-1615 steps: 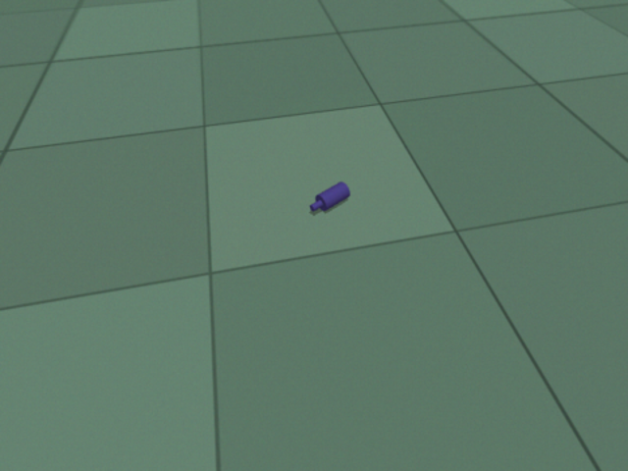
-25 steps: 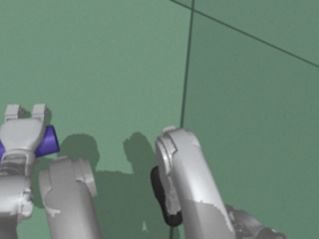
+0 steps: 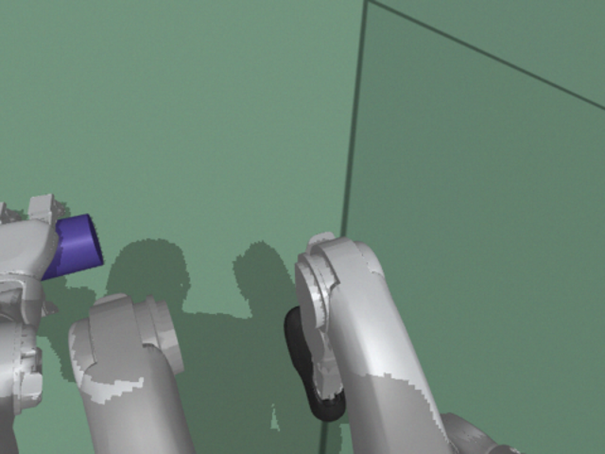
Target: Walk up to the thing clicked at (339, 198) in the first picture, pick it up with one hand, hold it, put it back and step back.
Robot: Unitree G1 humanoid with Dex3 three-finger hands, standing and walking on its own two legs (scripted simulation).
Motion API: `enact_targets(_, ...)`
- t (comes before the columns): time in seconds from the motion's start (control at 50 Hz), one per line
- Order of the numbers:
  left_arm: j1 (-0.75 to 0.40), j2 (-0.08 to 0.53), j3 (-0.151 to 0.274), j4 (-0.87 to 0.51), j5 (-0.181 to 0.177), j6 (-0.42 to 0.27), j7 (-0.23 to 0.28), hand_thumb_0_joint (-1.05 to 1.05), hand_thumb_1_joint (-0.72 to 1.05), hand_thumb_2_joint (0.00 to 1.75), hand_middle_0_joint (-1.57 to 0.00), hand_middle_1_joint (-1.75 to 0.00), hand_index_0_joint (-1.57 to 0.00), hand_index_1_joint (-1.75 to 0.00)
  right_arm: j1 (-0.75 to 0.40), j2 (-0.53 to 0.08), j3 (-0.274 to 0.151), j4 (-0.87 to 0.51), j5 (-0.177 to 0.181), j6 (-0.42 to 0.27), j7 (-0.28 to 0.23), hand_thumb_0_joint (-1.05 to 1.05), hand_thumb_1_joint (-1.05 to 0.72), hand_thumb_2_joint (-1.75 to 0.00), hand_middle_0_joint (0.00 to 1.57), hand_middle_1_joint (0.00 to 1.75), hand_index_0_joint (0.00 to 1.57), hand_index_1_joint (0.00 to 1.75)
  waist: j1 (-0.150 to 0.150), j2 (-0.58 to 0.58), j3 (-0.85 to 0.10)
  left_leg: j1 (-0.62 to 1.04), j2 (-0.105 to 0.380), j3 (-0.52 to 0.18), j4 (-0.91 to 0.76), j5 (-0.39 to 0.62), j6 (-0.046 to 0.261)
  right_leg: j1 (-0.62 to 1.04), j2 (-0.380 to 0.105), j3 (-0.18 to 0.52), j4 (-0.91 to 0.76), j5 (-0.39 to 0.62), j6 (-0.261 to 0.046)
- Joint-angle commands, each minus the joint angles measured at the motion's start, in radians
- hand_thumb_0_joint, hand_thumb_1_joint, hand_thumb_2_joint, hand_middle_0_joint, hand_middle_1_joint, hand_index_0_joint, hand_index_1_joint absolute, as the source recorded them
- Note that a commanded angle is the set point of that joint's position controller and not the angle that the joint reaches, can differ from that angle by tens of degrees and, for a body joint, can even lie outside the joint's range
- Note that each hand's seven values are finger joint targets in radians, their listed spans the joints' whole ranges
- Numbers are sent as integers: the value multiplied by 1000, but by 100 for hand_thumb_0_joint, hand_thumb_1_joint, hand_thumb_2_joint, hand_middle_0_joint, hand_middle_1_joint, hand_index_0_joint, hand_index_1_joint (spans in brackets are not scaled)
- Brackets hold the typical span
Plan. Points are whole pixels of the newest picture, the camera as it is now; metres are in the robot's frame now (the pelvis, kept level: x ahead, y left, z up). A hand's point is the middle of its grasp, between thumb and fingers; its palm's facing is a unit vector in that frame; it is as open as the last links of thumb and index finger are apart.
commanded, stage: close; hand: left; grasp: from above
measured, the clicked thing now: (19, 257) +0.41 +0.27 -0.26
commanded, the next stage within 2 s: none
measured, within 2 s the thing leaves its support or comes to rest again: neither
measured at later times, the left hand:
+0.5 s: hand (32, 256) +0.40 +0.26 -0.25, palm faces -0.44 -0.20 -0.87, open 13.9 cm
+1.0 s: hand (46, 256) +0.40 +0.24 -0.24, palm faces -0.38 -0.12 -0.92, open 13.1 cm
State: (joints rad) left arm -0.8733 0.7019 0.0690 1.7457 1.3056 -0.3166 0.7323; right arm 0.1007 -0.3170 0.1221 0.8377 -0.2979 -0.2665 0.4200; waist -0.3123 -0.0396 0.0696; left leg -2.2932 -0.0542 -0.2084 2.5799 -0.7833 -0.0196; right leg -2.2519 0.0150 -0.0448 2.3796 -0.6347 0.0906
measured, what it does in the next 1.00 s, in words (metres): stands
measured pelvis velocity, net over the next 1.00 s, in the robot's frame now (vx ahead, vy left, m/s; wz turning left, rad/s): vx -0.01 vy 0.00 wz -0.03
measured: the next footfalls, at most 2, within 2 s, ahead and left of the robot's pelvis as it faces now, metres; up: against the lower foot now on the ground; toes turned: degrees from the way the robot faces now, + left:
none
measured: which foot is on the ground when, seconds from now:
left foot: down 0.00-1.00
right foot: down 0.00-1.00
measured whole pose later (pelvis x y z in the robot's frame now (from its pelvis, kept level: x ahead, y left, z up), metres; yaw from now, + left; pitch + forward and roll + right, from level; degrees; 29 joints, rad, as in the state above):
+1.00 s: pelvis -0.01 +0.00 +0.01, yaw -1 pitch +28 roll -14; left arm -0.92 0.72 0.12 1.77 1.32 -0.17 0.88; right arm 0.07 -0.36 0.11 0.77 -0.27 -0.33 0.45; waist -0.36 -0.07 0.12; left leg -2.30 -0.05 -0.22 2.55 -0.75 -0.01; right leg -2.24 0.02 -0.07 2.33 -0.60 0.08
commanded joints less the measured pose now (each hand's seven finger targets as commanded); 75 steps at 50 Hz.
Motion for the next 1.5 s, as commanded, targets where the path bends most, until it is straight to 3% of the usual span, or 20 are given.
enact_targets(0.0,-241,135,8,-80,58,-28,125,0,-46,103,-8,-103,-8,-103,159,-320,-88,-4,-10,-11,-15,0,-89,-90,20,30,20,30,-68,307,-610,448,15,119,-294,263,25,352,39,-193,-183,229,-99)
enact_targets(0.1,-285,143,-28,-61,93,59,219,0,-46,96,-7,-99,-7,-99,147,-347,-123,1,1,-27,-13,0,-88,-89,20,30,20,30,-102,331,-522,424,32,112,-350,155,14,319,38,-198,-224,134,-100)
enact_targets(0.18,-334,176,14,-81,60,157,244,0,-48,97,-7,-98,-7,-98,131,-358,-130,-53,26,-41,2,0,-88,-90,20,30,20,30,-106,339,-543,384,43,93,-368,126,14,327,23,-179,-234,132,-104)
enact_targets(0.26,-267,183,96,3,-26,225,195,0,-47,96,-5,-99,-5,-98,136,-356,-129,-67,42,-61,16,0,-88,-89,20,30,20,30,-77,328,-550,351,40,79,-349,173,12,325,10,-172,-196,170,-99)
enact_targets(0.28,-248,157,84,29,-34,234,170,0,-48,96,-5,-99,-5,-98,130,-348,-119,-61,43,-63,20,0,-88,-89,20,30,20,30,-62,347,-550,350,31,84,-343,198,12,321,8,-169,-181,183,-100)
enact_targets(0.34,-212,185,109,47,-65,222,81,0,-49,97,-5,-99,-5,-99,162,-326,-95,-62,36,-65,23,0,-89,-90,20,30,20,30,-57,348,-568,366,19,88,-323,228,23,338,11,-170,-168,209,-96)
enact_targets(0.44,-309,191,59,-57,-70,125,-21,0,-46,96,-11,-99,-10,-100,164,-342,-81,-41,27,-57,8,0,-89,-90,20,30,20,30,-86,405,-594,439,18,84,-333,208,23,337,16,-183,-165,199,-93)
enact_targets(0.48,-262,202,48,-38,-58,94,-30,0,-42,92,-11,-101,-12,-99,163,-349,-81,-39,29,-48,-1,0,-89,-90,20,30,20,30,-70,400,-606,423,13,93,-329,207,26,350,22,-182,-175,195,-96)
enact_targets(0.5,-226,195,47,-33,-49,77,-27,0,-42,93,-12,-99,-12,-99,169,-349,-84,-30,28,-36,-6,0,-89,-90,20,30,20,30,-53,400,-614,424,11,98,-339,218,23,362,21,-179,-176,201,-100)
enact_targets(0.64,-285,130,-30,-67,18,-19,51,0,-30,97,-19,-100,-20,-99,171,-340,-62,-27,-2,-22,-15,0,-89,-90,20,30,20,30,-94,351,-583,445,19,85,-307,251,20,332,27,-206,-164,231,-100)
enact_targets(0.74,-266,172,-14,-76,77,15,159,0,-31,85,-16,-95,-18,-92,158,-351,-90,-16,-5,-35,-18,0,-88,-89,20,30,20,30,-103,322,-524,434,27,91,-333,177,16,327,30,-202,-211,158,-102)
enact_targets(0.82,-291,193,9,-89,69,95,212,0,-31,83,-14,-96,-17,-92,125,-352,-97,-42,13,-51,-2,0,-88,-90,20,30,20,30,-100,352,-527,428,41,88,-363,168,3,351,29,-193,-226,158,-102)
enact_targets(0.86,-303,162,2,-68,44,137,213,0,-32,85,-16,-92,-17,-90,134,-356,-112,-41,23,-59,8,0,-88,-90,20,30,20,30,-107,377,-525,416,44,78,-366,168,1,315,17,-190,-209,169,-102)
enact_targets(0.92,-315,214,72,-69,-4,172,196,0,-29,84,-20,-87,-20,-87,153,-362,-101,-60,32,-71,20,0,-89,-90,20,30,20,30,-100,370,-562,413,37,81,-338,221,13,357,17,-185,-204,215,-99)
enact_targets(1.02,-298,250,120,-30,-40,172,109,0,-28,83,-22,-84,-21,-84,172,-354,-84,-48,34,-80,28,0,-89,-90,20,30,20,30,-87,378,-592,412,25,86,-309,262,23,379,9,-181,-178,243,-91)
enact_targets(1.1,-257,258,106,-38,-47,129,30,0,-23,85,-27,-87,-27,-87,146,-354,-83,-39,37,-76,13,0,-89,-90,20,30,20,30,-58,429,-589,436,18,82,-331,207,20,336,6,-186,-162,188,-91)
enact_targets(1.18,-229,192,35,-37,-33,84,-11,0,-14,85,-31,-92,-33,-90,154,-350,-72,-42,29,-57,8,0,-89,-90,20,30,20,30,-73,392,-573,422,15,88,-327,211,24,339,16,-193,-166,195,-90)
enact_targets(1.22,-221,183,38,-70,-33,56,-3,0,-12,85,-33,-89,-34,-88,172,-354,-86,-38,27,-41,-2,0,-89,-90,20,30,20,30,-52,410,-612,451,16,78,-346,252,18,333,18,-195,-162,221,-96)
enact_targets(1.3,-295,145,-22,-97,-14,5,17,0,-6,79,-34,-88,-37,-84,177,-352,-64,-44,18,-37,-7,0,-88,-89,20,30,20,30,-95,341,-565,431,21,75,-315,245,22,319,19,-203,-168,225,-94)
enact_targets(1.48,-273,188,0,-82,59,31,150,0,-2,77,-36,-87,-39,-83,149,-344,-80,-29,-1,-48,-8,0,-88,-89,20,30,20,30,-101,347,-536,455,33,78,-337,197,9,323,21,-204,-191,176,-97)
